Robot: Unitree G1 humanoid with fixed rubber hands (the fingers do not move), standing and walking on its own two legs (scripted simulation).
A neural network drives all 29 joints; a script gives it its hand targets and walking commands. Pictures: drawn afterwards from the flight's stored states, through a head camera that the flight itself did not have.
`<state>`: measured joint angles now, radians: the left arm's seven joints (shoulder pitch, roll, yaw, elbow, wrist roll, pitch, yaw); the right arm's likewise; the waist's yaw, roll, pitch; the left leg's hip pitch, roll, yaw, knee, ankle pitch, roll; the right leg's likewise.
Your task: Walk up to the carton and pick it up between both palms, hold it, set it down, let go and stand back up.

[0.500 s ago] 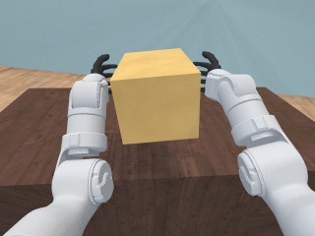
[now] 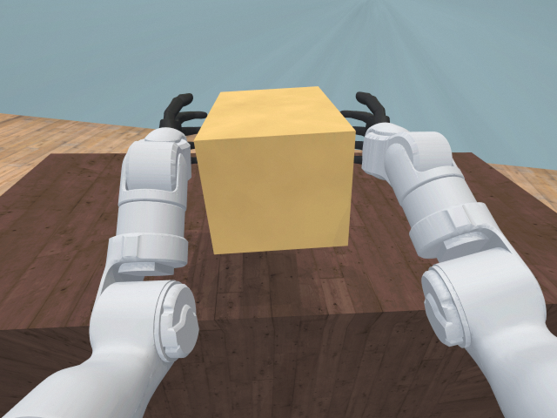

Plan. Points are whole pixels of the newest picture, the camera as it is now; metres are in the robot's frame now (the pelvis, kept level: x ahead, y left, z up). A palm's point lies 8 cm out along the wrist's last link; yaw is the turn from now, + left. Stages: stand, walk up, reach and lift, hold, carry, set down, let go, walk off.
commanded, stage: hold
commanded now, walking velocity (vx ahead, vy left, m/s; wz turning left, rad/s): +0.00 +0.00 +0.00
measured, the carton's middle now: (274, 157) +0.43 +0.00 +0.26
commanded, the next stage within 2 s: none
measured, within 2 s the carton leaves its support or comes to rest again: neither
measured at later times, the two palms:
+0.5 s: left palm (175, 135) +0.37 +0.13 +0.32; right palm (383, 134) +0.36 -0.14 +0.32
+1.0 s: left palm (171, 141) +0.37 +0.14 +0.31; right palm (378, 139) +0.36 -0.13 +0.32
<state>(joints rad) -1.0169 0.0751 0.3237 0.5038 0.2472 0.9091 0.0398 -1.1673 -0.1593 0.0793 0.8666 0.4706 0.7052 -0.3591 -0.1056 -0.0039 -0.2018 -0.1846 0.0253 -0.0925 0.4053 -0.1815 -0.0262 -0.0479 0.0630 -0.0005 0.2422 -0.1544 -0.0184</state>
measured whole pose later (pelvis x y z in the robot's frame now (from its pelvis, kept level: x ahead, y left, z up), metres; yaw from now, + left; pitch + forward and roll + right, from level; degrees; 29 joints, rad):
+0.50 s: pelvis -0.01 +0.00 +0.00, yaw +0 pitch -2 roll -2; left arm -1.09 0.09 0.36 0.61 0.25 0.88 0.04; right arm -1.24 -0.15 0.02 0.95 0.41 0.71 -0.33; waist -0.10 0.00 -0.22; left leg -0.20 0.03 -0.10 0.39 -0.17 -0.03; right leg -0.08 0.07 0.00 0.26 -0.15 -0.02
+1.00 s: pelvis -0.01 +0.01 +0.00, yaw -1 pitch -2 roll -2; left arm -1.06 0.06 0.35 0.53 0.27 0.89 0.05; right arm -1.19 -0.16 0.03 0.87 0.45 0.72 -0.35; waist -0.10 0.01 -0.21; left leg -0.21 0.01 -0.09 0.40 -0.17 -0.02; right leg -0.09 0.06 0.02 0.26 -0.15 -0.01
